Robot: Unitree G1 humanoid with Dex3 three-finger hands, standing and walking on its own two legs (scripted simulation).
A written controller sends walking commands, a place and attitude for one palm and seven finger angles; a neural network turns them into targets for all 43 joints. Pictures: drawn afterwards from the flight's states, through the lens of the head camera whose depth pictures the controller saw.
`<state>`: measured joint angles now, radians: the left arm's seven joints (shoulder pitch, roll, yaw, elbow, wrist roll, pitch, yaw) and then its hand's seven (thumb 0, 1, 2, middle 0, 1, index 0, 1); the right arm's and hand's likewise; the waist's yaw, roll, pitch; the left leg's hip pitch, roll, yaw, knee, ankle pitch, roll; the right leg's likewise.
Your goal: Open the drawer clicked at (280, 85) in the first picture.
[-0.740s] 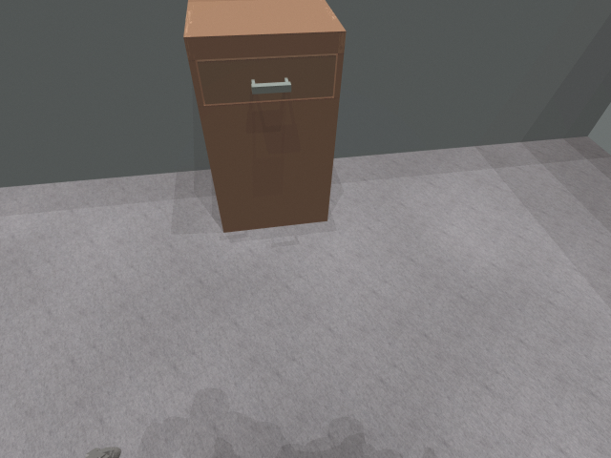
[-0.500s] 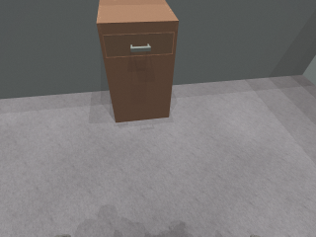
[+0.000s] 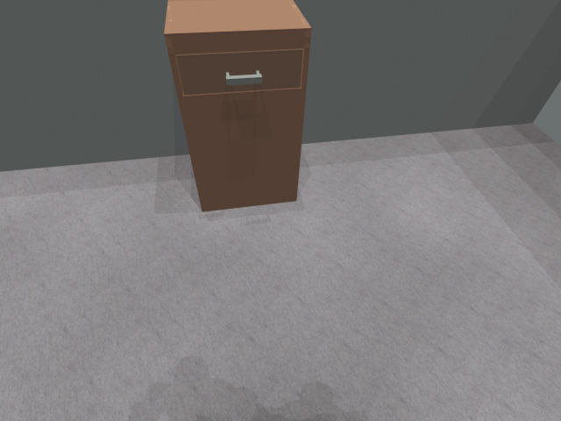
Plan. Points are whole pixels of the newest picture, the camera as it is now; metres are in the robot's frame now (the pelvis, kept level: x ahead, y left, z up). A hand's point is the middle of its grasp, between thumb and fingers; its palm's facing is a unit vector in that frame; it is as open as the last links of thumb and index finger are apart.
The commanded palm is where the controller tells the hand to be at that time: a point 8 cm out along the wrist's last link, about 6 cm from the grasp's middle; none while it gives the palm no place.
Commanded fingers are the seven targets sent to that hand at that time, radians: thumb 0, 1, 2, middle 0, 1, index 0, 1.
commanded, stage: stand and wait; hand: left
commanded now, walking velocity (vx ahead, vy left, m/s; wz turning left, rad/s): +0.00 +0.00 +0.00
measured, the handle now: (243, 76) +1.18 +0.20 -0.08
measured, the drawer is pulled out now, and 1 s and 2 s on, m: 0.00 0.00 0.00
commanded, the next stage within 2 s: look at it before walking up in 0.08 s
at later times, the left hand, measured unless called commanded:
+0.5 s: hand out of the picture +0.08 +0.24 -0.16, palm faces -0.03 -0.94 -0.33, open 7.4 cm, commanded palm none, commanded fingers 0.00 0.90 0.90 -0.20 -0.30 -0.20 -0.30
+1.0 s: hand out of the picture +0.06 +0.22 -0.17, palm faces -0.06 -0.96 -0.28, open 7.4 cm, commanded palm none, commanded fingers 0.00 0.90 0.90 -0.20 -0.30 -0.20 -0.30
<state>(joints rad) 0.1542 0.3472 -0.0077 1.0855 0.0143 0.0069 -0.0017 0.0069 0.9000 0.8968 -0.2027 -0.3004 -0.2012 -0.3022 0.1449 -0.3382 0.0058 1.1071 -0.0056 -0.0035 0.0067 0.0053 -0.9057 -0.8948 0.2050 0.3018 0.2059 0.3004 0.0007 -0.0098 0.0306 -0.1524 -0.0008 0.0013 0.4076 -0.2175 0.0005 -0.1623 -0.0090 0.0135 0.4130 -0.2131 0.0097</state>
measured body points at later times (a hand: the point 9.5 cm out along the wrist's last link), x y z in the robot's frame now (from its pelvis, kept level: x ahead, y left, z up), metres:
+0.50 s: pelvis +0.00 -0.01 +0.00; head +0.00 +0.00 +0.45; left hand +0.08 +0.29 -0.13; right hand +0.09 -0.30 -0.13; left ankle +0.00 +0.12 -0.74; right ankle +0.01 -0.13 -0.74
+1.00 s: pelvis +0.02 -0.01 -0.01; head +0.01 -0.01 +0.44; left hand +0.07 +0.27 -0.15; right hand +0.07 -0.29 -0.15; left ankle +0.00 +0.12 -0.74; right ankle +0.01 -0.13 -0.74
